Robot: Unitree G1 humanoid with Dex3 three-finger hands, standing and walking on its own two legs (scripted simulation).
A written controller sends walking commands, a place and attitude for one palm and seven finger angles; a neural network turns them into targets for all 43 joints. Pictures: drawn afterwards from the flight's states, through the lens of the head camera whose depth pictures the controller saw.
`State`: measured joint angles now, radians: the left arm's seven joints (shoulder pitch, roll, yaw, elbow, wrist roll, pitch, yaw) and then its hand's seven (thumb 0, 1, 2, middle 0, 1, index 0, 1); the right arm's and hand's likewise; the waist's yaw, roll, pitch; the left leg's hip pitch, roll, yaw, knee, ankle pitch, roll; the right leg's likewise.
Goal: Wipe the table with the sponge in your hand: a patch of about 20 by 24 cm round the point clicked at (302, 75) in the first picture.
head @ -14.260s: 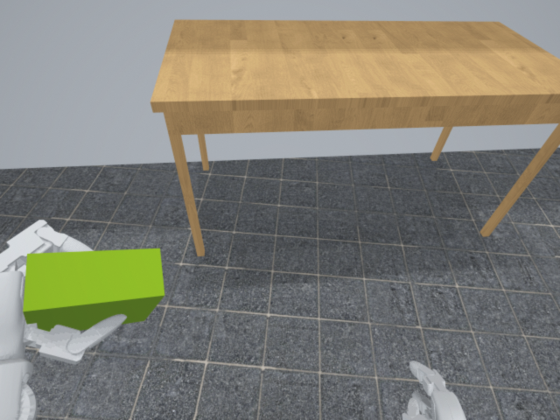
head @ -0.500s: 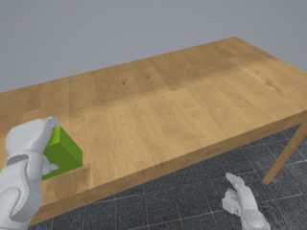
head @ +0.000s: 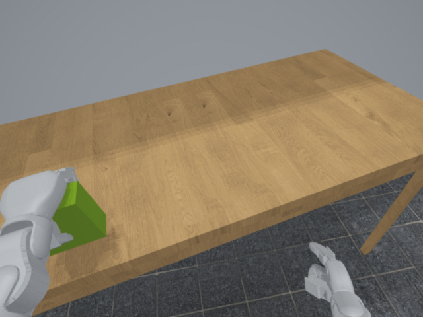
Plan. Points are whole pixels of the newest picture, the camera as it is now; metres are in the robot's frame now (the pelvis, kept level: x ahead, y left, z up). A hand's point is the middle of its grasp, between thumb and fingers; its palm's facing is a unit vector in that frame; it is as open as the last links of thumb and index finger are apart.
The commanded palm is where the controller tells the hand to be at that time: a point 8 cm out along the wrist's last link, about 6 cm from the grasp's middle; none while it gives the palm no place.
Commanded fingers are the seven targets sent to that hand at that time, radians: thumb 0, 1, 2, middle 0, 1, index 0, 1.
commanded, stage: move the sponge above the wiping area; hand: left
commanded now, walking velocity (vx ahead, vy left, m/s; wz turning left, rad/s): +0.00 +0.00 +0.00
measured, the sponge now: (67, 225) +0.22 +0.32 +0.07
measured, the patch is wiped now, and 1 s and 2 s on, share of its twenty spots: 0.00 0.00 0.00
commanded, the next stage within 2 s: lower the sponge onto the table in 1.16 s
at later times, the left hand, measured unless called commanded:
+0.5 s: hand (47, 218) +0.21 +0.34 +0.11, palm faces +0.02 -0.04 -1.00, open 9.7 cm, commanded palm +0.19 +0.34 +0.18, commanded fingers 0.00 0.10 1.30 -1.20 -1.60 -1.20 -1.60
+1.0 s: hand (45, 216) +0.21 +0.34 +0.11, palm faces +0.05 -0.05 -1.00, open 9.7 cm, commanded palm +0.18 +0.34 +0.18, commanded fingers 0.00 0.10 1.30 -1.20 -1.60 -1.20 -1.60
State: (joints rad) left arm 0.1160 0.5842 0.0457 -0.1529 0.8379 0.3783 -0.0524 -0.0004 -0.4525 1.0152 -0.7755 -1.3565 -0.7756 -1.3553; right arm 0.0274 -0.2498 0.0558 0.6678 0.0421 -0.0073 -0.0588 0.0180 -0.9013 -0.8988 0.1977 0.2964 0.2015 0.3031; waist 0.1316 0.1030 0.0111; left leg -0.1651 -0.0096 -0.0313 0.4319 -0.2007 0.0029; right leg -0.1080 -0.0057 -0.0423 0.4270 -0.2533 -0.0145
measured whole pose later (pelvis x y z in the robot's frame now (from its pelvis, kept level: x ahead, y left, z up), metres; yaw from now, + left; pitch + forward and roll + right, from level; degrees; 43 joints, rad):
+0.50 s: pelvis +0.00 +0.00 +0.00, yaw +1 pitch -3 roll -1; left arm 0.14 0.61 0.11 -0.06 0.83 0.26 -0.02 0.00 -0.45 1.02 -0.78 -1.36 -0.78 -1.36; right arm 0.07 -0.26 0.03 0.68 0.04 -0.02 -0.08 0.02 -0.90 -0.90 0.20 0.30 0.20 0.30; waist 0.12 0.10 0.02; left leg -0.19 0.00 -0.05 0.46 -0.21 0.00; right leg -0.11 0.00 -0.06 0.43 -0.26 -0.02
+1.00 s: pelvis +0.00 +0.00 +0.00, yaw +1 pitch -3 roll +0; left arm 0.16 0.60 0.09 -0.12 0.83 0.30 -0.02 0.00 -0.45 1.02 -0.77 -1.36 -0.78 -1.36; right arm 0.06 -0.25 0.04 0.66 0.05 -0.01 -0.06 0.02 -0.90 -0.90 0.20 0.30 0.20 0.30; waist 0.13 0.11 0.00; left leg -0.19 -0.01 -0.04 0.46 -0.22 0.01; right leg -0.11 -0.01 -0.05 0.43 -0.26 -0.01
